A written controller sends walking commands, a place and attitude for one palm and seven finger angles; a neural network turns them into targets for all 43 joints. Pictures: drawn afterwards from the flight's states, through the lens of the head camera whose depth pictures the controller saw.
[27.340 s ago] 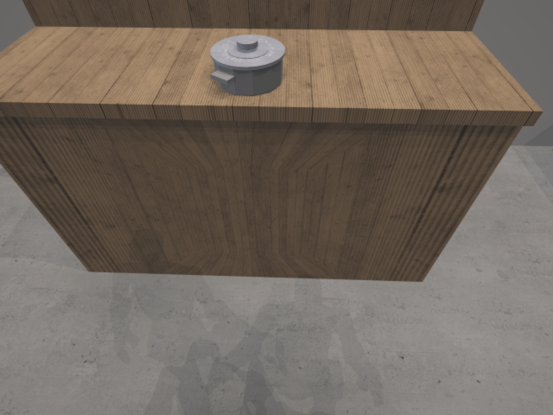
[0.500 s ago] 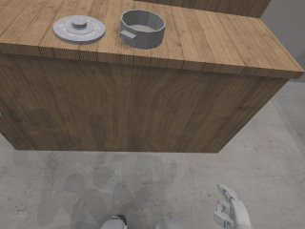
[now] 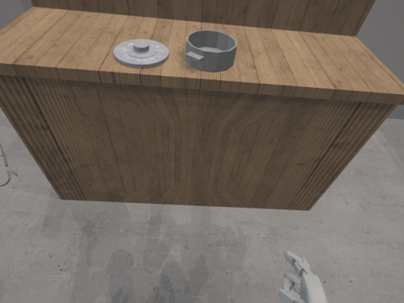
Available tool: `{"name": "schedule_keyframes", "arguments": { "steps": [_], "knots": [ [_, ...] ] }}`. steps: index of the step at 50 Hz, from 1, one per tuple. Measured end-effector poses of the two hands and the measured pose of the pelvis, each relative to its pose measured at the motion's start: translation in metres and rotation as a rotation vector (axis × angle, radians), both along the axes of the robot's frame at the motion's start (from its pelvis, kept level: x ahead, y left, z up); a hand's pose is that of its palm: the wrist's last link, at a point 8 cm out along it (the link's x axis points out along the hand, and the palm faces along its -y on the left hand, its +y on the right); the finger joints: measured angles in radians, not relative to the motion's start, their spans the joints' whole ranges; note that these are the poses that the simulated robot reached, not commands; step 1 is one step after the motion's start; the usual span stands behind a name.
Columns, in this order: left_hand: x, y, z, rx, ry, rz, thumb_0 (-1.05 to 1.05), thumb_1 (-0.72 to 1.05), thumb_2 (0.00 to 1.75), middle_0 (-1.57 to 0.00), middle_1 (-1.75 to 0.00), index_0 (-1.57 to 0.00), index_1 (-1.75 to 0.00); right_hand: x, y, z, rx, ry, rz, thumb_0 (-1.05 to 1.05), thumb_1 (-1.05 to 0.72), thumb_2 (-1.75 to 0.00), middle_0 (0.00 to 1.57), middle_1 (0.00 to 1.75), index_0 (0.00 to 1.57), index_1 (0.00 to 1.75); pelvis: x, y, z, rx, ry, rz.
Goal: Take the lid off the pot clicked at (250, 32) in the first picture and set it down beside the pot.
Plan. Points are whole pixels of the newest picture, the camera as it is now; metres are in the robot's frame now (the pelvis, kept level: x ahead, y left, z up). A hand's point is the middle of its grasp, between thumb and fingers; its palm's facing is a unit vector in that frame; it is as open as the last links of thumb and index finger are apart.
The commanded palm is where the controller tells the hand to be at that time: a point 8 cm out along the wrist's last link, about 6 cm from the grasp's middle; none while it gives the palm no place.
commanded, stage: stop stepping back and stand still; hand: left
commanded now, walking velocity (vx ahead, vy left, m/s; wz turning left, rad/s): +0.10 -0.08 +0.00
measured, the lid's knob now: (141, 46) +0.84 +0.22 +0.10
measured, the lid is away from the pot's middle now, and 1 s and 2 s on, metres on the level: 0.23 0.23 0.23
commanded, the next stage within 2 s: let the arm hang, fingers relaxed in 0.10 s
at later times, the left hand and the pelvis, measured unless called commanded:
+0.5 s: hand out of the picture +0.14 +0.11 -0.18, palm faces +0.09 -0.99 -0.10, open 7.1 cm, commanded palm none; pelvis +0.05 -0.03 -0.02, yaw +6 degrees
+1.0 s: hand out of the picture +0.10 +0.16 -0.17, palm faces +0.12 -0.97 -0.23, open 7.3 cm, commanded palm none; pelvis +0.08 -0.03 +0.01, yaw +5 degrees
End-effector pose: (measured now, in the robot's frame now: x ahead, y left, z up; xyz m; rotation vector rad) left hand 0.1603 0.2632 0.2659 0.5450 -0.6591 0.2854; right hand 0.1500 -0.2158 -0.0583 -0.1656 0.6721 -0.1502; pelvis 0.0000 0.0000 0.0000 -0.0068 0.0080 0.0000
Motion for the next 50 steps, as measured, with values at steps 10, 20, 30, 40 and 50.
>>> {"name": "schedule_keyframes", "arguments": {
  "steps": [10, 20, 30, 40, 50],
  "knots": [
    [-0.011, 0.009, 0.051, 0.167, -0.208, 0.153, 0.0, 0.88, 0.9, -0.22, -0.3, -0.22, -0.3, 0.016, -0.005, -0.035, 0.017, 0.168, 0.053, 0.01, -0.9, -0.9, 0.2, 0.3, 0.2, 0.3, 0.021, -0.002, -0.001, -0.006, -0.021, 0.038],
    [0.062, -0.002, -0.305, -0.474, 1.247, 0.273, 0.0, 0.92, 0.9, -0.19, -0.29, -0.19, -0.3, -0.001, -0.044, -0.071, -0.019, 0.305, 0.049, 0.01, -0.91, -0.9, 0.2, 0.3, 0.2, 0.3, 0.04, -0.013, -0.01, 0.035, 0.027, 0.102],
    [-0.036, -0.086, -0.417, -0.754, 1.708, 0.292, -0.13, 1.0, 0.9, -0.19, -0.29, -0.21, -0.3, -0.074, -0.07, -0.078, -0.071, 0.732, -0.031, 0.01, -0.91, -0.9, 0.2, 0.3, 0.2, 0.3, 0.058, -0.035, -0.009, -0.009, 0.005, 0.127],
    [-0.065, -0.049, -0.398, -0.635, 1.862, 0.452, -0.03, 0.93, 0.9, -0.2, -0.29, -0.21, -0.3, -0.082, -0.036, -0.082, 0.055, 0.775, -0.069, 0.01, -0.91, -0.9, 0.2, 0.3, 0.2, 0.3, 0.078, -0.035, 0.005, -0.007, -0.002, 0.104],
    [-0.073, -0.056, -0.399, -0.672, 1.887, 0.445, 0.0, 0.91, 0.9, -0.2, -0.3, -0.2, -0.3, -0.063, -0.017, -0.086, 0.079, 0.742, -0.053, 0.01, -0.92, -0.9, 0.2, 0.3, 0.2, 0.3, 0.084, -0.025, 0.007, -0.006, -0.016, 0.092]
  ]
}}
